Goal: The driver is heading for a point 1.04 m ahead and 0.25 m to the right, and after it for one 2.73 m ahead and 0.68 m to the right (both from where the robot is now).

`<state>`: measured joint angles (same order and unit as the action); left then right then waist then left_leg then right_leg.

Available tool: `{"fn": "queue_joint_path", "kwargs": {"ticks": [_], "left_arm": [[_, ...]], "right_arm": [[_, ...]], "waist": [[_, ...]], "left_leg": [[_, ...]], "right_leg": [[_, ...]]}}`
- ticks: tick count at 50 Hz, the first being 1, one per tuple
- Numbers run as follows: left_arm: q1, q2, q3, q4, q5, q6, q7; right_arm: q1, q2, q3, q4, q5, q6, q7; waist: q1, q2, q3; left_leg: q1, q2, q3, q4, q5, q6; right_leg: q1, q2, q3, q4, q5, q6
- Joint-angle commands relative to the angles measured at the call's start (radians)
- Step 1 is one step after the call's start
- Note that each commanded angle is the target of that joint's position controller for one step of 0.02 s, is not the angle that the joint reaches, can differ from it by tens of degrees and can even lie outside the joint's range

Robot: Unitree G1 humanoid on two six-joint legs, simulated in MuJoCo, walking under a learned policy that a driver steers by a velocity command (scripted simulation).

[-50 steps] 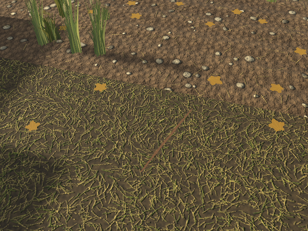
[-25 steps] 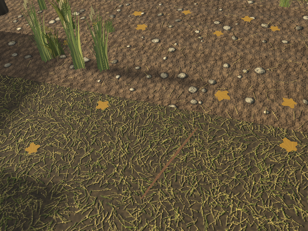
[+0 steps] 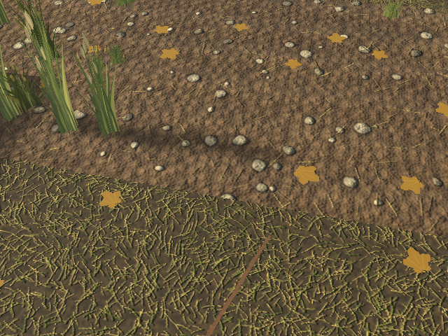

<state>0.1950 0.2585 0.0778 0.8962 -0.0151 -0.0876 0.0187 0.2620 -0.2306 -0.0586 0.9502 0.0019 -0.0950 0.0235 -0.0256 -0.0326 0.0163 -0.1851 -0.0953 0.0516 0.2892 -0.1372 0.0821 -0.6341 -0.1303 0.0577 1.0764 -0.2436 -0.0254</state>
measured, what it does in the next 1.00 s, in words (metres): walks ahead: right foot, then left foot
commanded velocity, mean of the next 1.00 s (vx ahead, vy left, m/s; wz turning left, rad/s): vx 0.13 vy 0.00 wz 0.00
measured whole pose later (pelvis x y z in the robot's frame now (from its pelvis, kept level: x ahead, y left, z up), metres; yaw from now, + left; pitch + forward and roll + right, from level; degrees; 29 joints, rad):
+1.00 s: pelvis +0.26 -0.05 -0.01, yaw +1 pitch +0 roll +0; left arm 0.19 0.23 0.04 1.02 -0.01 -0.02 0.02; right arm 0.29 -0.21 -0.03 1.06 0.02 -0.03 -0.04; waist -0.01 0.01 0.00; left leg -0.18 0.02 -0.01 0.58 -0.40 0.01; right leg -0.31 0.02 -0.03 0.61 -0.34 -0.05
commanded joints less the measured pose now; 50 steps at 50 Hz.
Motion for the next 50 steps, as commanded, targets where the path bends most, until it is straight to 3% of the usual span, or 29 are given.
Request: {"fn": "queue_joint_path", "kwargs": {"ticks": [1,4,7,9,11,12,13,14,15,16,17,18,21,24,27,28,29,30,32,35,41,43,44,47,50], "left_arm": [[-0.007,0.036,0.002,-0.062,0.015,0.001,0.001],[-0.12,0.006,-0.019,-0.089,0.02,-0.009,-0.014],[-0.173,0.032,-0.023,-0.108,0.012,-0.007,-0.027],[-0.165,0.076,-0.013,-0.116,0.02,-0.008,-0.034],[-0.031,0.128,0.005,-0.067,0.036,-0.012,-0.03],[0.047,0.208,0.021,-0.054,0.049,-0.015,-0.025],[0.1,0.206,0.014,-0.045,0.054,-0.001,-0.024],[0.137,0.129,-0.006,-0.038,0.028,0.01,-0.035],[0.078,0.117,-0.012,-0.045,0.016,0.016,-0.04],[-0.012,0.101,-0.021,-0.061,0.018,0.02,-0.037],[-0.087,0.083,-0.029,-0.071,0.027,0.021,-0.033],[-0.133,0.082,-0.029,-0.074,0.038,0.023,-0.028],[-0.165,0.079,-0.028,-0.066,0.05,0.032,-0.023],[-0.157,0.083,-0.029,-0.05,0.032,0.041,-0.013],[-0.128,0.066,-0.037,-0.023,0.017,0.056,-0.007],[-0.112,0.063,-0.038,-0.015,0.02,0.058,-0.007],[-0.083,0.07,-0.032,-0.016,0.021,0.061,-0.005],[-0.091,0.075,-0.031,-0.013,0.025,0.063,0.001],[-0.074,0.059,-0.031,-0.001,0.023,0.065,0.008],[-0.052,0.057,-0.03,0.023,0.028,0.066,0.006],[-0.056,0.057,-0.029,0.05,0.018,0.067,0.0],[-0.052,0.059,-0.029,0.06,0.016,0.07,0.001],[-0.034,0.052,-0.03,0.074,0.015,0.073,0.002],[-0.034,0.073,-0.021,0.081,0.001,0.073,0.004],[-0.053,0.051,-0.023,0.071,-0.006,0.028,-0.009]], "right_arm": [[-0.05,-0.125,-0.018,-0.061,0.001,-0.018,-0.018],[0.009,-0.141,-0.015,-0.036,0.005,-0.006,-0.026],[0.06,-0.158,-0.013,-0.005,0.015,0.005,-0.029],[0.044,-0.165,-0.014,0.001,0.019,0.013,-0.032],[0.026,-0.159,-0.011,-0.003,0.014,0.02,-0.035],[0.089,-0.121,0.003,-0.009,-0.009,0.015,-0.034],[0.259,-0.014,0.038,0.034,-0.006,0.013,-0.026],[0.274,-0.065,0.032,0.057,0.013,0.019,-0.022],[0.195,-0.135,0.011,0.036,0.027,0.034,-0.025],[0.11,-0.139,0.006,0.017,0.027,0.054,-0.038],[0.069,-0.127,0.004,0.007,0.017,0.074,-0.051],[0.064,-0.116,0.002,0.005,0.009,0.092,-0.062],[0.096,-0.066,0.012,0.027,0.001,0.112,-0.077],[0.077,-0.069,0.011,0.038,-0.004,0.12,-0.076],[0.054,-0.079,0.009,0.042,-0.029,0.121,-0.066],[0.043,-0.1,0.009,0.032,-0.033,0.119,-0.066],[0.024,-0.163,-0.005,0.039,-0.016,0.116,-0.068],[0.012,-0.14,-0.003,0.046,-0.008,0.106,-0.065],[-0.023,-0.102,0.006,0.051,-0.014,0.085,-0.064],[-0.016,-0.091,0.009,0.059,-0.008,0.065,-0.062],[0.024,-0.094,0.012,0.081,-0.002,0.065,-0.064],[0.028,-0.092,0.014,0.085,-0.002,0.068,-0.064],[0.051,-0.086,0.015,0.098,0.0,0.071,-0.064],[0.048,-0.114,0.004,0.087,0.014,0.073,-0.066],[0.103,-0.124,-0.001,0.09,0.026,0.039,-0.06]], "waist": [[0.036,0.073,0.026],[-0.002,0.077,0.016],[-0.018,0.103,-0.02],[0.01,0.115,-0.046],[0.073,0.093,-0.108],[0.068,-0.019,-0.214],[0.044,-0.219,-0.379],[0.072,-0.197,-0.471],[0.069,-0.114,-0.38],[0.053,-0.052,-0.267],[0.029,-0.036,-0.193],[0.002,-0.064,-0.159],[-0.022,-0.107,-0.143],[-0.019,-0.094,-0.149],[-0.026,-0.068,-0.071],[-0.014,-0.041,-0.026],[0.031,0.057,0.018],[0.023,0.099,0.035],[0.044,0.145,0.026],[0.04,0.104,0.003],[0.02,0.05,-0.039],[0.019,0.04,-0.043],[0.017,0.041,-0.064],[0.018,0.064,0.048],[0.003,0.106,0.122]], "left_leg": [[-0.064,0.275,-0.187,-0.172,0.223,0.174],[-0.09,0.209,-0.072,-0.106,0.439,0.116],[0.009,0.239,-0.095,-0.042,0.411,0.094],[0.083,0.272,-0.132,0.033,0.4,0.064],[0.092,0.222,-0.118,0.195,0.416,0.016],[-0.027,0.15,-0.074,0.394,0.216,-0.027],[-0.274,0.056,-0.047,0.717,-0.347,-0.096],[-0.316,0.058,-0.136,0.852,-0.582,-0.111],[-0.358,0.092,-0.156,0.906,-0.549,-0.114],[-0.378,0.125,-0.133,0.887,-0.49,-0.121],[-0.353,0.154,-0.13,0.829,-0.434,-0.126],[-0.279,0.175,-0.127,0.753,-0.382,-0.128],[-0.119,0.146,-0.077,0.554,-0.321,-0.13],[-0.027,0.139,-0.062,0.389,-0.168,-0.117],[0.062,0.139,-0.055,0.214,-0.051,-0.072],[0.039,0.183,-0.1,0.153,-0.085,-0.046],[-0.066,0.186,-0.104,0.143,-0.227,-0.02],[-0.169,0.179,-0.115,0.096,-0.329,-0.019],[-0.219,0.181,-0.121,0.052,-0.311,-0.048],[-0.166,0.172,-0.108,0.078,-0.207,-0.067],[-0.087,0.157,-0.086,0.135,-0.033,-0.064],[-0.078,0.153,-0.08,0.143,-0.006,-0.065],[-0.067,0.145,-0.072,0.135,-0.098,-0.06],[-0.137,0.162,-0.119,0.108,-0.483,0.006],[-0.094,0.244,-0.246,0.067,-0.526,0.071]], "right_leg": [[-0.026,-0.032,-0.005,-0.169,0.159,0.027],[0.109,0.046,-0.067,-0.41,0.343,0.029],[0.16,0.082,-0.047,-0.514,0.394,0.017],[0.198,0.088,-0.023,-0.568,0.343,-0.014],[0.386,0.104,-0.04,-0.637,0.443,-0.049],[0.622,-0.024,0.053,-0.555,0.901,-0.103],[0.924,-0.263,0.297,-0.53,1.103,-0.291],[0.927,-0.284,0.405,-0.585,0.944,-0.33],[0.81,-0.238,0.369,-0.634,0.723,-0.29],[0.674,-0.194,0.306,-0.675,0.564,-0.246],[0.537,-0.169,0.262,-0.721,0.44,-0.223],[0.423,-0.136,0.225,-0.764,0.338,-0.198],[0.294,-0.07,0.126,-0.813,0.238,-0.187],[0.271,-0.063,0.121,-0.834,0.01,-0.179],[0.186,-0.016,0.105,-0.851,-0.299,-0.091],[0.176,0.008,0.093,-0.826,-0.326,-0.053],[0.215,0.066,0.033,-0.806,-0.273,-0.025],[0.308,0.093,-0.005,-0.75,-0.192,-0.009],[0.407,0.098,-0.024,-0.688,-0.066,-0.019],[0.422,0.1,-0.033,-0.663,0.025,-0.035],[0.445,0.097,-0.04,-0.625,0.202,-0.037],[0.453,0.096,-0.041,-0.616,0.232,-0.038],[0.462,0.109,-0.055,-0.61,0.134,-0.04],[0.339,0.135,-0.065,-0.586,-0.322,-0.059],[0.213,0.132,-0.059,-0.516,-0.295,-0.07]]}}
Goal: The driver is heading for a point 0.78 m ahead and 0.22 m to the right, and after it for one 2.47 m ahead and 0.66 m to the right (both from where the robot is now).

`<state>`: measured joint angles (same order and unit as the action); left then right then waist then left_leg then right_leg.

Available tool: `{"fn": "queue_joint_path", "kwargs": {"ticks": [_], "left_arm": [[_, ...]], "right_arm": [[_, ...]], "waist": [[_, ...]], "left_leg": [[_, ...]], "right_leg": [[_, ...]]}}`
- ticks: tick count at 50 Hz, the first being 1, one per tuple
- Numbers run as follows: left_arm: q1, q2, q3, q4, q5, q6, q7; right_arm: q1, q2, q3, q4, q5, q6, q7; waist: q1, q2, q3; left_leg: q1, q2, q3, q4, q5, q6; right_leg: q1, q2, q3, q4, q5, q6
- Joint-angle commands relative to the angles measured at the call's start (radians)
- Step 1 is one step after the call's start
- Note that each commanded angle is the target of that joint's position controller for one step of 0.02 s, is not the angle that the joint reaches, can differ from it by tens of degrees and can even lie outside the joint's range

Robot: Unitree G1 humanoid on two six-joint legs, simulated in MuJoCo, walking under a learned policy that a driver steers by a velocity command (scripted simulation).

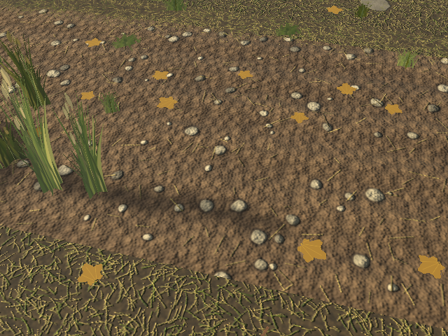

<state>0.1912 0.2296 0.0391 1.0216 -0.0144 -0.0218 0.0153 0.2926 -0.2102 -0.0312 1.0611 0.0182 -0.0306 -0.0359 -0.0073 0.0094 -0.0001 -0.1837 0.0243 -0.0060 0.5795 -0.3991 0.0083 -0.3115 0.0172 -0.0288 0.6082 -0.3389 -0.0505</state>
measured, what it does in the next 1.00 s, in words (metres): walks ahead, turning right: left foot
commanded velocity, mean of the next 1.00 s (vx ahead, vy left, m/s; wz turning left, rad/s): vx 0.43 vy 0.00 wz -0.23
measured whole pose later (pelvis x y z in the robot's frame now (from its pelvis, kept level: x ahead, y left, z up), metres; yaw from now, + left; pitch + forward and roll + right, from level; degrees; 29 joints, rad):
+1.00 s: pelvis +0.44 +0.02 +0.01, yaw -16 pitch +1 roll +3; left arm 0.11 0.25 0.08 0.85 -0.02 -0.03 -0.03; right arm 0.31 -0.25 -0.07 0.97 -0.01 -0.09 -0.02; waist -0.06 -0.02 0.00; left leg 0.05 -0.01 0.28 0.22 -0.28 0.00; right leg -0.69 -0.13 0.01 0.76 0.02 -0.04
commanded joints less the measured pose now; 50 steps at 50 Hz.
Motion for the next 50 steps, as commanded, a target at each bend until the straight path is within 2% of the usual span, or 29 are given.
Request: {"fn": "queue_joint_path", "kwargs": {"ticks": [1,2,3,4,5,6,7,8,9,10,11,13,14,18,21,24,26,27,28,29,30,31,32,33,35,38,42,46,50], "left_arm": [[-0.061,0.07,0.014,-0.061,-0.007,-0.055,-0.013],[-0.065,0.061,0.014,-0.067,-0.01,-0.069,-0.021],[-0.055,0.06,0.014,-0.067,-0.012,-0.079,-0.027],[-0.022,0.067,0.018,-0.056,-0.014,-0.086,-0.031],[0.05,0.084,0.026,-0.03,-0.016,-0.09,-0.034],[0.163,0.14,0.047,0.008,-0.021,-0.095,-0.036],[0.336,0.237,0.078,0.057,-0.022,-0.09,-0.038],[0.379,0.191,0.055,0.064,-0.003,-0.092,-0.044],[0.307,0.142,0.034,0.048,0.008,-0.097,-0.043],[0.251,0.116,0.023,0.026,0.01,-0.098,-0.043],[0.213,0.107,0.013,0.016,0.007,-0.095,-0.043],[0.188,0.077,-0.003,0.009,0.009,-0.081,-0.037],[0.196,0.079,-0.005,0.009,0.014,-0.075,-0.031],[0.201,0.139,0.004,-0.002,0.016,-0.066,0.0],[0.259,0.16,0.017,0.018,-0.002,-0.071,0.003],[0.248,0.16,0.029,0.021,-0.011,-0.062,0.004],[0.213,0.176,0.037,0.004,-0.004,-0.052,0.002],[0.199,0.156,0.03,-0.009,0.007,-0.047,-0.001],[0.212,0.105,0.012,-0.04,0.027,-0.045,-0.003],[0.353,-0.04,-0.02,-0.043,-0.003,-0.062,-0.007],[0.292,0.08,0.008,-0.037,-0.031,-0.076,-0.009],[0.2,0.131,0.025,-0.07,-0.044,-0.08,-0.007],[0.159,0.129,0.028,-0.08,-0.036,-0.078,0.001],[0.147,0.117,0.037,-0.082,-0.021,-0.071,0.008],[0.189,0.074,0.042,-0.079,-0.024,-0.042,0.005],[0.13,0.071,0.052,-0.12,-0.02,-0.01,0.008],[0.037,0.079,0.059,-0.162,-0.01,-0.012,-0.005],[-0.101,0.059,0.045,-0.211,-0.004,-0.022,-0.033],[-0.222,0.047,0.03,-0.28,-0.008,-0.024,-0.061]], "right_arm": [[0.095,-0.16,-0.034,-0.014,0.012,-0.036,0.003],[0.102,-0.175,-0.039,-0.012,0.014,-0.044,0.007],[0.086,-0.179,-0.042,-0.017,0.013,-0.05,0.01],[0.059,-0.17,-0.041,-0.03,0.013,-0.054,0.014],[0.007,-0.16,-0.039,-0.053,0.012,-0.057,0.017],[-0.061,-0.131,-0.03,-0.092,0.008,-0.066,0.021],[-0.089,-0.09,-0.022,-0.12,-0.005,-0.083,0.022],[-0.106,-0.094,-0.023,-0.137,0.0,-0.096,0.025],[-0.126,-0.108,-0.029,-0.145,0.023,-0.099,0.034],[-0.134,-0.1,-0.027,-0.145,0.034,-0.096,0.041],[-0.144,-0.095,-0.029,-0.15,0.03,-0.093,0.044],[-0.144,-0.097,-0.04,-0.154,0.014,-0.081,0.046],[-0.149,-0.086,-0.039,-0.157,0.009,-0.075,0.048],[-0.321,-0.035,-0.015,-0.229,0.001,-0.068,0.051],[-0.399,-0.067,-0.015,-0.264,0.01,-0.064,0.061],[-0.385,-0.118,-0.03,-0.281,0.011,-0.073,0.069],[-0.253,-0.173,-0.058,-0.253,0.009,-0.079,0.065],[-0.075,-0.215,-0.082,-0.204,0.012,-0.077,0.056],[0.106,-0.294,-0.102,-0.176,-0.005,-0.074,0.043],[0.135,-0.329,-0.1,-0.161,-0.025,-0.071,0.054],[0.087,-0.229,-0.074,-0.175,-0.019,-0.077,0.057],[-0.007,-0.179,-0.059,-0.188,-0.01,-0.082,0.055],[-0.087,-0.155,-0.05,-0.199,-0.012,-0.088,0.056],[-0.132,-0.132,-0.046,-0.196,-0.022,-0.093,0.06],[-0.162,-0.101,-0.041,-0.18,-0.034,-0.097,0.06],[-0.14,-0.134,-0.052,-0.16,-0.032,-0.103,0.046],[-0.086,-0.165,-0.061,-0.147,-0.039,-0.095,0.022],[-0.037,-0.19,-0.066,-0.146,-0.031,-0.081,0.009],[0.037,-0.212,-0.077,-0.134,-0.017,-0.056,0.01]], "waist": [[-0.018,0.107,0.137],[-0.011,0.15,0.134],[0.004,0.156,0.134],[0.026,0.139,0.119],[0.063,0.101,0.097],[0.109,-0.027,0.056],[0.164,-0.255,-0.018],[0.156,-0.272,-0.047],[0.11,-0.144,0.007],[0.083,-0.08,0.03],[0.06,-0.035,0.067],[0.035,-0.065,0.078],[0.034,-0.074,0.078],[0.059,-0.075,0.113],[0.074,-0.1,0.13],[0.03,-0.093,0.124],[-0.052,-0.113,0.023],[-0.133,-0.107,-0.087],[-0.178,0.011,-0.25],[-0.087,0.306,-0.403],[-0.106,0.218,-0.312],[-0.087,0.159,-0.159],[-0.052,0.079,-0.089],[-0.022,0.063,-0.049],[0.027,0.1,-0.029],[0.038,0.068,0.025],[0.022,0.034,0.052],[-0.025,0.013,0.088],[-0.072,0.011,0.122]], "left_leg": [[-0.045,0.176,-0.262,-0.251,-0.233,0.172],[-0.002,0.231,-0.333,-0.273,-0.167,0.196],[0.016,0.259,-0.357,-0.261,-0.072,0.204],[0.002,0.247,-0.329,-0.224,0.021,0.191],[-0.059,0.192,-0.247,-0.148,0.117,0.155],[-0.195,0.064,-0.09,0.059,0.284,0.088],[-0.451,-0.059,0.053,0.422,0.244,0.003],[-0.62,-0.071,-0.033,0.638,-0.138,0.003],[-0.698,-0.012,-0.091,0.75,-0.133,0.034],[-0.73,0.028,-0.085,0.776,-0.061,0.057],[-0.741,0.07,-0.069,0.724,0.023,0.066],[-0.651,0.104,-0.033,0.597,0.123,0.055],[-0.623,0.1,-0.012,0.543,0.168,0.039],[-0.468,0.05,0.053,0.163,0.368,-0.003],[-0.389,0.028,0.047,0.027,0.432,0.004],[-0.363,0.023,0.007,-0.051,0.397,0.036],[-0.157,-0.023,0.036,-0.055,0.334,0.064],[0.085,-0.023,0.034,-0.042,0.317,0.088],[0.397,0.183,-0.19,-0.027,0.232,0.143],[0.617,0.408,-0.681,-0.224,-0.042,0.279],[0.512,0.38,-0.731,-0.321,-0.161,0.243],[0.365,0.36,-0.561,-0.334,-0.146,0.194],[0.212,0.329,-0.43,-0.355,-0.02,0.17],[0.095,0.292,-0.321,-0.382,0.084,0.153],[-0.007,0.246,-0.173,-0.43,0.159,0.142],[-0.043,0.25,-0.068,-0.483,0.215,0.166],[0.03,0.255,0.029,-0.495,0.283,0.171],[0.094,0.246,0.138,-0.494,0.34,0.151],[0.235,0.279,0.194,-0.439,0.41,0.145]], "right_leg": [[-0.15,-0.006,0.003,0.009,-0.133,-0.041],[-0.176,0.001,-0.019,0.058,-0.064,-0.041],[-0.172,-0.007,-0.018,0.055,-0.017,-0.049],[-0.113,-0.011,-0.011,0.025,0.017,-0.059],[0.007,-0.014,0.011,-0.023,0.073,-0.074],[0.209,-0.069,0.143,-0.116,0.166,-0.115],[0.495,-0.23,0.458,-0.241,0.253,-0.21],[0.574,-0.378,0.685,-0.33,0.372,-0.27],[0.539,-0.396,0.636,-0.311,0.369,-0.258],[0.503,-0.371,0.533,-0.317,0.371,-0.238],[0.452,-0.343,0.437,-0.343,0.383,-0.21],[0.361,-0.269,0.297,-0.403,0.395,-0.156],[0.334,-0.245,0.25,-0.426,0.41,-0.149],[0.188,-0.181,0.114,-0.494,0.398,-0.133],[0.208,-0.223,0.126,-0.521,0.342,-0.138],[0.317,-0.272,0.155,-0.452,0.446,-0.118],[0.327,-0.249,0.136,-0.275,0.727,-0.088],[0.244,-0.194,0.106,-0.071,0.751,-0.059],[0.024,-0.115,0.065,0.258,0.442,-0.025],[-0.282,0.043,0.084,0.588,-0.217,0.02],[-0.363,-0.008,0.184,0.719,-0.218,0.008],[-0.421,-0.057,0.155,0.743,-0.125,-0.007],[-0.379,-0.108,0.138,0.713,-0.029,-0.012],[-0.325,-0.14,0.137,0.666,0.029,-0.014],[-0.24,-0.174,0.141,0.612,0.069,-0.019],[-0.31,-0.186,0.141,0.56,0.13,-0.006],[-0.429,-0.173,0.159,0.41,0.305,0.02],[-0.43,-0.161,0.072,0.216,0.402,0.022],[-0.465,-0.146,0.008,0.093,0.328,-0.001]]}}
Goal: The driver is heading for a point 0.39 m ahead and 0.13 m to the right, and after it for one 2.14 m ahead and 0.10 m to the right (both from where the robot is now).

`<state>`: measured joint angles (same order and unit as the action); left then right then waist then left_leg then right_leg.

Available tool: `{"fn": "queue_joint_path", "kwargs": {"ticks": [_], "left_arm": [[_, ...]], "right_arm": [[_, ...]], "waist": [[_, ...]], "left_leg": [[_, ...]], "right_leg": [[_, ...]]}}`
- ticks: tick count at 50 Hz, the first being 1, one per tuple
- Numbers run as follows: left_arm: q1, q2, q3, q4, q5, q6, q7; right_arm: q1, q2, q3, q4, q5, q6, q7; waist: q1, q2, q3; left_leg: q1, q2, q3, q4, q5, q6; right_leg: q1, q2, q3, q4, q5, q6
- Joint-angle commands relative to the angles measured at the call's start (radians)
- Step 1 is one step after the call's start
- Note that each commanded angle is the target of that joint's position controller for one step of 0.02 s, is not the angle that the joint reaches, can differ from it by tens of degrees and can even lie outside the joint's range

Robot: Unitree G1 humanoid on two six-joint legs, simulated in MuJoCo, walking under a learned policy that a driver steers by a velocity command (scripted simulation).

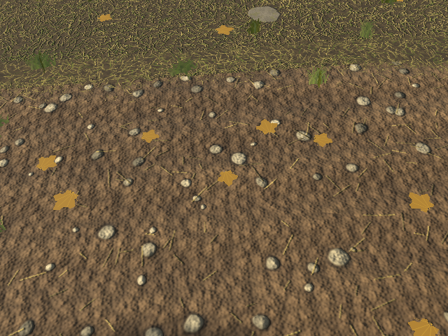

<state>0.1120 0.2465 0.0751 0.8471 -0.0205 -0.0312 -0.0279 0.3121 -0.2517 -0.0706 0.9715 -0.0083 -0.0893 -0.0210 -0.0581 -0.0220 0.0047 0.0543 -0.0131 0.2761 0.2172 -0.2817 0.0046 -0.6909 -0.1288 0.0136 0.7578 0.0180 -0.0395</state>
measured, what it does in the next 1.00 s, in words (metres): walks ahead: right foot, then left foot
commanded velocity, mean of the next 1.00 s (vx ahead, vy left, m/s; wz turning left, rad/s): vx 0.24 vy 0.00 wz -0.26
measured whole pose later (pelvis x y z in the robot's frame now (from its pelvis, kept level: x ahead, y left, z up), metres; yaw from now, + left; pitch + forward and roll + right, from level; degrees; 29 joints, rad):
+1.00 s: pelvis +0.38 -0.09 -0.01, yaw -13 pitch +1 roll +0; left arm 0.18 0.27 0.07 0.75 0.02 0.00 0.04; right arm 0.17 -0.30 -0.08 0.74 0.02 0.03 -0.02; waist -0.02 0.04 0.04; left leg -0.43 -0.10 -0.15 0.56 -0.23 0.02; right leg -0.29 0.03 0.06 0.53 -0.23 0.00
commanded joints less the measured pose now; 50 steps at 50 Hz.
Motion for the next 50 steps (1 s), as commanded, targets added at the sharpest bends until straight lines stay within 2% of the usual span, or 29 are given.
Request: {"fn": "queue_joint_path", "kwargs": {"ticks": [1,4,5,6,7,8,9,10,11,12,13,16,18,21,24,28,29,30,31,32,33,34,36,39,44,47,48,49,50], "left_arm": [[-0.155,0.034,-0.007,-0.122,-0.003,-0.014,-0.025],[-0.085,0.084,0.015,-0.142,-0.006,-0.009,-0.035],[0.029,0.122,0.037,-0.121,-0.011,-0.01,-0.034],[0.204,0.19,0.076,-0.075,-0.014,-0.009,-0.022],[0.327,0.3,0.109,-0.047,-0.012,0.001,0.003],[0.272,0.364,0.109,-0.083,-0.007,-0.012,0.0],[0.307,0.272,0.08,-0.088,0.007,-0.023,-0.008],[0.277,0.216,0.065,-0.081,0.01,-0.035,-0.006],[0.199,0.174,0.053,-0.097,0.004,-0.042,-0.006],[0.127,0.135,0.041,-0.116,0.005,-0.044,-0.003],[0.09,0.117,0.032,-0.135,0.014,-0.045,0.002],[0.095,0.172,0.043,-0.143,0.014,-0.048,0.022],[0.115,0.196,0.052,-0.14,0.011,-0.038,0.038],[0.151,0.193,0.053,-0.14,0.0,-0.011,0.052],[0.183,0.184,0.051,-0.135,-0.002,0.008,0.06],[0.126,0.143,0.037,-0.16,0.007,0.014,0.073],[0.145,0.098,0.022,-0.173,0.02,0.007,0.071],[0.278,0.055,0.006,-0.164,0.033,0.002,0.071],[0.409,0.072,-0.001,-0.134,0.022,0.004,0.061],[0.404,0.146,0.013,-0.102,0.015,0.019,0.054],[0.279,0.17,0.02,-0.114,0.017,0.039,0.056],[0.205,0.173,0.025,-0.13,0.024,0.056,0.061],[0.143,0.157,0.025,-0.152,0.027,0.07,0.07],[0.152,0.107,0.012,-0.135,0.022,0.054,0.085],[0.113,0.109,0.013,-0.139,0.016,0.035,0.079],[0.153,0.109,0.018,-0.125,0.017,0.018,0.064],[0.175,0.142,0.028,-0.125,0.024,0.015,0.064],[0.201,0.222,0.047,-0.127,0.049,0.017,0.07],[0.155,0.255,0.054,-0.14,0.075,0.019,0.068]], "right_arm": [[0.022,-0.178,-0.041,-0.045,0.015,0.011,-0.004],[-0.014,-0.219,-0.053,-0.066,0.028,0.03,-0.006],[-0.032,-0.23,-0.055,-0.073,0.032,0.039,-0.007],[-0.042,-0.222,-0.049,-0.082,0.034,0.043,-0.008],[-0.024,-0.152,-0.025,-0.113,-0.001,0.031,-0.007],[0.015,-0.046,0.007,-0.176,0.0,-0.012,0.004],[-0.117,-0.137,-0.009,-0.199,0.045,-0.056,0.018],[-0.166,-0.142,-0.01,-0.217,0.068,-0.074,0.024],[-0.157,-0.136,-0.009,-0.199,0.048,-0.077,0.017],[-0.147,-0.152,-0.021,-0.187,0.022,-0.069,0.01],[-0.125,-0.157,-0.027,-0.183,0.016,-0.053,0.013],[-0.141,-0.13,-0.026,-0.207,-0.006,-0.019,0.006],[-0.206,-0.104,-0.016,-0.237,-0.012,-0.012,0.002],[-0.289,-0.08,-0.003,-0.265,-0.004,-0.012,0.014],[-0.342,-0.105,-0.008,-0.297,0.007,-0.007,0.026],[-0.216,-0.156,-0.025,-0.267,-0.014,-0.028,0.034],[-0.168,-0.186,-0.027,-0.266,-0.038,-0.037,0.032],[-0.136,-0.213,-0.023,-0.274,-0.066,-0.035,0.029],[-0.108,-0.141,-0.007,-0.242,-0.047,-0.022,0.036],[-0.157,-0.085,0.011,-0.253,-0.009,-0.012,0.046],[-0.187,-0.075,0.016,-0.258,0.002,0.003,0.053],[-0.223,-0.091,0.017,-0.265,0.004,0.018,0.056],[-0.263,-0.163,-0.005,-0.279,0.002,0.046,0.047],[-0.225,-0.192,-0.026,-0.283,0.004,0.065,0.028],[-0.21,-0.185,-0.037,-0.299,0.018,0.09,0.006],[-0.217,-0.181,-0.039,-0.31,0.033,0.11,-0.007],[-0.201,-0.165,-0.035,-0.313,0.035,0.114,-0.011],[-0.22,-0.128,-0.027,-0.337,0.034,0.11,-0.009],[-0.225,-0.129,-0.028,-0.363,0.033,0.098,-0.004]], "waist": [[-0.019,0.05,0.118],[0.049,0.108,0.037],[0.118,0.117,-0.03],[0.207,0.095,-0.124],[0.218,-0.081,-0.209],[0.109,-0.243,-0.331],[0.186,-0.098,-0.34],[0.172,-0.076,-0.217],[0.119,0.016,-0.135],[0.079,0.016,-0.1],[0.049,0.006,-0.081],[0.024,0.02,-0.04],[0.036,-0.003,-0.027],[0.08,-0.062,-0.059],[0.101,-0.088,-0.071],[0.034,-0.1,-0.113],[0.028,-0.039,-0.195],[0.072,0.155,-0.301],[0.114,0.321,-0.406],[0.109,0.202,-0.341],[0.076,0.132,-0.233],[0.074,0.096,-0.152],[0.083,0.125,-0.064],[0.07,0.173,-0.108],[0.058,0.182,-0.124],[0.093,0.178,-0.105],[0.098,0.147,-0.106],[0.097,-0.021,-0.08],[0.078,-0.252,-0.044]], "left_leg": [[0.027,0.325,-0.077,-0.05,0.337,0.143],[0.061,0.328,-0.03,0.144,0.818,0.112],[0.041,0.311,-0.011,0.311,0.966,0.096],[-0.067,0.267,0.011,0.546,0.923,0.056],[-0.371,0.209,0.005,0.885,0.396,0.003],[-0.753,-0.022,-0.189,1.197,-0.3,-0.049],[-0.867,0.014,-0.362,1.243,-0.265,-0.019],[-0.927,0.06,-0.352,1.198,-0.183,0.012],[-0.868,0.112,-0.356,1.103,-0.104,0.02],[-0.782,0.144,-0.358,1.011,-0.06,0.015],[-0.72,0.16,-0.362,0.972,-0.03,0.009],[-0.668,0.13,-0.325,0.841,0.015,-0.047],[-0.648,0.087,-0.298,0.68,0.121,-0.068],[-0.551,0.014,-0.281,0.441,0.332,-0.063],[-0.525,-0.016,-0.311,0.33,0.36,-0.055],[-0.415,0.01,-0.319,0.195,0.404,0.008],[-0.245,0.1,-0.377,0.209,0.676,0.052],[0.019,0.303,-0.609,0.272,1.1,0.2],[0.098,0.433,-0.869,0.232,0.972,0.346],[0.017,0.396,-0.877,0.187,0.622,0.334],[-0.067,0.324,-0.798,0.162,0.403,0.282],[-0.164,0.28,-0.758,0.127,0.254,0.248],[-0.319,0.204,-0.684,0.076,0.136,0.197],[-0.309,0.16,-0.646,0.069,0.157,0.196],[-0.312,0.164,-0.706,0.052,0.031,0.195],[-0.384,0.121,-0.697,0.085,-0.032,0.152],[-0.46,0.087,-0.67,0.133,-0.082,0.113],[-0.615,0.003,-0.547,0.3,-0.155,0.054],[-0.693,-0.111,-0.372,0.549,-0.271,0.011]], "right_leg": [[-0.077,0.009,-0.052,-0.076,-0.073,-0.022],[0.109,0.103,-0.141,-0.097,-0.225,-0.075],[0.262,0.155,-0.167,-0.123,-0.239,-0.104],[0.53,0.201,-0.156,-0.198,-0.17,-0.145],[0.831,0.008,0.156,-0.21,-0.159,-0.212],[1.08,-0.206,0.782,-0.407,-0.363,-0.415],[1.092,-0.217,0.8,-0.503,-0.357,-0.378],[1.004,-0.186,0.635,-0.485,-0.277,-0.334],[0.838,-0.134,0.496,-0.476,-0.172,-0.293],[0.704,-0.093,0.399,-0.484,-0.085,-0.265],[0.621,-0.067,0.356,-0.509,-0.04,-0.257],[0.491,-0.036,0.252,-0.507,0.33,-0.259],[0.441,0.017,0.176,-0.479,0.432,-0.225],[0.418,0.072,0.145,-0.428,0.359,-0.159],[0.468,0.047,0.234,-0.372,0.22,-0.132],[0.573,0.044,0.297,-0.173,0.189,-0.088],[0.536,0.11,0.257,-0.031,0.111,-0.049],[0.348,0.217,0.193,0.219,-0.347,0.009],[0.255,0.234,0.204,0.372,-0.722,0.057],[0.224,0.166,0.213,0.414,-0.695,0.084],[0.18,0.144,0.156,0.426,-0.649,0.106],[0.16,0.131,0.124,0.383,-0.611,0.114],[0.223,0.124,0.081,0.214,-0.566,0.108],[0.311,0.163,0.047,0.065,-0.51,0.101],[0.361,0.17,0.066,-0.081,-0.388,0.079],[0.488,0.178,0.034,-0.295,-0.258,0.042],[0.575,0.112,0.074,-0.353,-0.242,0.011],[0.624,-0.066,0.252,-0.427,-0.3,-0.075],[0.541,-0.237,0.456,-0.508,-0.154,-0.196]]}}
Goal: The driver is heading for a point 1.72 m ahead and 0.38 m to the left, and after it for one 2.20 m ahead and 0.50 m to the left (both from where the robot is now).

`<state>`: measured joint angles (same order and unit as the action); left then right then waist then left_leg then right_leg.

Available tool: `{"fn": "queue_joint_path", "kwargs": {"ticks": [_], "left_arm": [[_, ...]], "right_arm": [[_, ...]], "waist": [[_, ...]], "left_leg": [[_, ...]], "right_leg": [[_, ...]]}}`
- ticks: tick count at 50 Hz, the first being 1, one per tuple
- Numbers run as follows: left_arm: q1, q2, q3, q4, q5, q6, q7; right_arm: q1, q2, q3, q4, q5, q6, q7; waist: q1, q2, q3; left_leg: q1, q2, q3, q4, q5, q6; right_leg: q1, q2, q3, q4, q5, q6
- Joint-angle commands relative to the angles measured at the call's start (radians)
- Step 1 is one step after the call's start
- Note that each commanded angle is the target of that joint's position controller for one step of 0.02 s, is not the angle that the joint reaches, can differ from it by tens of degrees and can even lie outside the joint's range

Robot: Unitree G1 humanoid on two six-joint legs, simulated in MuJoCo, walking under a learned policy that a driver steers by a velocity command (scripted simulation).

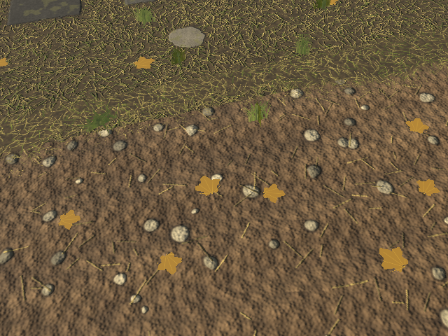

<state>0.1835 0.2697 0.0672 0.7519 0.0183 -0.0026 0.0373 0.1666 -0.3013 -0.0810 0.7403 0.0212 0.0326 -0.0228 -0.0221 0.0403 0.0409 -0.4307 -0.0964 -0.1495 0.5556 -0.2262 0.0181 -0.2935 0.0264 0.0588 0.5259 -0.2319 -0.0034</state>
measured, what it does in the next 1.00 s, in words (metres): steps on the spot, turning left: left foot, then right foot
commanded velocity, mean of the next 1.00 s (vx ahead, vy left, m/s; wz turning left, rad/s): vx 0.01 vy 0.00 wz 0.41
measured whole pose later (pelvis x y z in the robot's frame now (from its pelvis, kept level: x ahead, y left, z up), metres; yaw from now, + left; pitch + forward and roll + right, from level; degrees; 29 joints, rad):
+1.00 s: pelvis +0.03 +0.02 +0.00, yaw +26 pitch +0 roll +0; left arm 0.18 0.23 0.03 0.69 0.02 -0.03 0.00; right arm 0.19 -0.26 -0.04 0.69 -0.02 0.04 -0.01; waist -0.01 0.03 0.01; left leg -0.27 -0.05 -0.11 0.55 -0.27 0.00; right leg -0.25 0.01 0.01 0.53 -0.29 0.00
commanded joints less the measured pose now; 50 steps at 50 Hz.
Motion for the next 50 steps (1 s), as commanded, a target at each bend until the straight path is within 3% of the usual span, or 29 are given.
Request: {"fn": "queue_joint_path", "kwargs": {"ticks": [1,2,3,4,7,11,15,17,18,19,20,21,22,23,24,27,31,36,38,39,40,41,42,43,44,47,50], "left_arm": [[0.016,0.182,0.046,-0.081,0.045,-0.018,0.007],[-0.045,0.14,0.035,-0.1,0.029,-0.024,0.013],[-0.081,0.126,0.03,-0.109,0.008,-0.027,0.014],[-0.079,0.119,0.026,-0.109,-0.006,-0.028,0.014],[-0.024,0.131,0.029,-0.098,-0.005,-0.013,0.019],[0.011,0.184,0.05,-0.096,-0.008,0.006,0.02],[0.003,0.215,0.064,-0.096,-0.028,0.004,0.002],[-0.02,0.209,0.064,-0.093,-0.05,-0.001,-0.003],[0.023,0.181,0.058,-0.073,-0.049,-0.008,-0.008],[0.055,0.137,0.046,-0.078,-0.016,-0.013,-0.012],[0.001,0.079,0.02,-0.144,0.028,-0.019,-0.011],[-0.081,0.138,0.036,-0.152,0.005,-0.02,-0.007],[-0.092,0.157,0.042,-0.151,-0.019,-0.014,-0.005],[-0.075,0.158,0.046,-0.134,-0.017,-0.009,0.003],[-0.069,0.166,0.05,-0.126,-0.008,-0.003,0.012],[-0.018,0.14,0.046,-0.113,-0.006,-0.002,0.008],[-0.038,0.105,0.026,-0.112,-0.011,-0.005,0.0],[-0.058,0.117,0.024,-0.129,-0.022,-0.012,-0.017],[-0.035,0.106,0.022,-0.128,-0.023,-0.02,-0.025],[-0.008,0.092,0.019,-0.12,-0.019,-0.026,-0.03],[-0.002,0.108,0.019,-0.124,-0.003,-0.032,-0.031],[0.013,0.171,0.027,-0.14,0.015,-0.033,-0.026],[-0.037,0.177,0.023,-0.12,0.024,-0.032,-0.028],[-0.086,0.1,0.003,-0.143,0.014,-0.035,-0.032],[-0.085,0.089,-0.001,-0.14,0.01,-0.038,-0.035],[-0.053,0.111,0.0,-0.136,0.003,-0.045,-0.033],[-0.031,0.099,-0.004,-0.143,0.001,-0.043,-0.029]], "right_arm": [[-0.036,-0.136,-0.04,-0.111,-0.011,-0.031,0.004],[0.021,-0.153,-0.052,-0.077,-0.004,-0.025,0.007],[0.06,-0.139,-0.052,-0.052,-0.003,-0.012,0.003],[0.065,-0.122,-0.047,-0.049,-0.007,-0.002,0.001],[-0.011,-0.077,-0.027,-0.1,0.006,0.009,0.011],[-0.083,-0.054,-0.007,-0.167,0.002,0.011,0.035],[-0.064,-0.088,-0.02,-0.189,0.005,0.018,0.051],[-0.006,-0.086,-0.028,-0.177,0.003,0.021,0.054],[0.04,-0.109,-0.041,-0.164,0.0,0.02,0.046],[0.092,-0.203,-0.069,-0.168,0.0,0.017,0.03],[0.092,-0.301,-0.08,-0.196,-0.027,0.007,0.025],[0.131,-0.241,-0.065,-0.19,-0.047,-0.016,0.036],[0.082,-0.215,-0.052,-0.182,-0.044,-0.031,0.036],[0.025,-0.191,-0.048,-0.182,-0.025,-0.034,0.029],[-0.019,-0.166,-0.038,-0.19,-0.008,-0.029,0.021],[-0.049,-0.163,-0.032,-0.197,-0.017,-0.015,0.006],[-0.035,-0.161,-0.03,-0.189,-0.016,-0.011,-0.006],[-0.026,-0.157,-0.019,-0.173,-0.025,-0.006,0.009],[-0.043,-0.138,-0.007,-0.168,-0.019,-0.005,0.012],[-0.054,-0.119,0.002,-0.165,-0.014,-0.005,0.011],[-0.02,-0.092,0.012,-0.155,-0.019,-0.011,0.011],[0.014,-0.061,0.022,-0.154,-0.039,-0.019,0.01],[0.057,-0.055,0.019,-0.155,-0.034,-0.024,0.012],[0.043,-0.094,0.013,-0.142,-0.046,-0.024,0.009],[0.009,-0.101,0.008,-0.142,-0.043,-0.023,0.008],[-0.011,-0.078,0.01,-0.137,-0.042,-0.006,0.013],[-0.002,-0.067,0.011,-0.121,-0.034,-0.014,0.017]], "waist": [[0.023,-0.259,-0.086],[-0.011,-0.185,-0.091],[-0.025,-0.149,-0.088],[-0.013,-0.145,-0.081],[0.031,-0.173,-0.064],[0.074,-0.211,-0.095],[0.066,-0.234,-0.1],[0.022,-0.221,-0.105],[0.008,-0.17,-0.123],[0.008,0.027,-0.171],[0.012,0.286,-0.185],[-0.07,0.161,-0.257],[-0.038,0.118,-0.192],[-0.007,0.071,-0.153],[0.01,0.061,-0.13],[0.044,0.077,-0.152],[0.019,0.093,-0.159],[-0.009,0.121,-0.126],[0.014,0.112,-0.117],[0.04,0.101,-0.116],[0.036,0.065,-0.123],[0.009,-0.067,-0.147],[-0.067,-0.253,-0.129],[-0.046,-0.229,-0.121],[-0.029,-0.215,-0.112],[-0.002,-0.162,-0.07],[0.017,-0.091,-0.057]], "left_leg": [[-0.198,0.024,0.02,0.428,-0.347,-0.033],[-0.194,0.028,0.016,0.524,-0.301,-0.046],[-0.211,0.035,0.029,0.584,-0.249,-0.065],[-0.239,0.044,0.033,0.637,-0.213,-0.084],[-0.264,0.076,0.095,0.567,-0.142,-0.122],[-0.153,0.119,0.152,0.345,-0.154,-0.122],[-0.015,0.103,0.218,0.162,-0.143,-0.073],[0.105,0.076,0.247,-0.035,-0.009,-0.024],[0.233,0.06,0.221,-0.142,0.116,0.01],[0.451,0.212,-0.003,-0.157,0.461,0.073],[0.533,0.48,-0.37,-0.136,0.791,0.294],[0.489,0.5,-0.377,-0.172,0.713,0.381],[0.438,0.437,-0.276,-0.178,0.617,0.331],[0.392,0.37,-0.208,-0.18,0.512,0.267],[0.35,0.338,-0.18,-0.185,0.466,0.231],[0.263,0.284,-0.14,-0.197,0.442,0.221],[0.265,0.272,-0.151,-0.189,0.308,0.213],[0.203,0.282,-0.219,-0.174,0.21,0.218],[0.196,0.268,-0.234,-0.144,0.222,0.199],[0.172,0.243,-0.223,-0.125,0.207,0.17],[0.134,0.209,-0.211,-0.108,0.138,0.118],[0.082,0.135,-0.133,0.004,-0.004,0.055],[0.09,0.056,-0.006,0.025,-0.17,0.006],[0.151,0.088,0.008,0.011,-0.149,-0.027],[0.168,0.086,0.015,-0.016,-0.08,-0.03],[0.188,0.098,-0.001,-0.055,0.025,-0.01],[0.159,0.103,-0.015,-0.072,0.053,0.012]], "right_leg": [[0.115,-0.426,0.399,-0.257,0.235,-0.27],[0.121,-0.372,0.297,-0.222,0.316,-0.231],[0.147,-0.318,0.213,-0.194,0.354,-0.189],[0.169,-0.306,0.167,-0.179,0.412,-0.18],[0.215,-0.276,0.067,-0.179,0.458,-0.195],[0.244,-0.31,0.02,-0.166,0.446,-0.209],[0.21,-0.34,-0.009,-0.129,0.446,-0.196],[0.176,-0.327,-0.049,-0.048,0.411,-0.146],[0.112,-0.291,-0.1,0.042,0.334,-0.089],[-0.092,-0.212,-0.19,0.279,0.084,0.007],[-0.393,-0.061,-0.168,0.54,-0.472,0.086],[-0.404,-0.053,-0.012,0.693,-0.49,0.087],[-0.418,-0.07,0.008,0.725,-0.407,0.075],[-0.421,-0.083,0.013,0.689,-0.317,0.07],[-0.411,-0.088,0.019,0.648,-0.252,0.073],[-0.306,-0.048,0.001,0.592,-0.142,0.088],[-0.245,-0.044,0.002,0.376,-0.094,0.095],[-0.116,-0.037,-0.013,0.207,-0.131,0.072],[-0.039,-0.033,-0.023,0.065,-0.08,0.052],[0.047,-0.03,-0.033,-0.078,0.033,0.036],[0.139,-0.076,0.013,-0.143,0.159,0.015],[0.211,-0.222,0.145,-0.157,0.352,-0.034],[0.116,-0.296,0.236,-0.155,0.364,-0.147],[0.066,-0.285,0.232,-0.179,0.271,-0.176],[0.068,-0.229,0.184,-0.169,0.178,-0.134],[0.033,-0.151,0.099,-0.148,0.018,-0.055],[0.061,-0.111,0.049,-0.1,0.019,-0.033]]}}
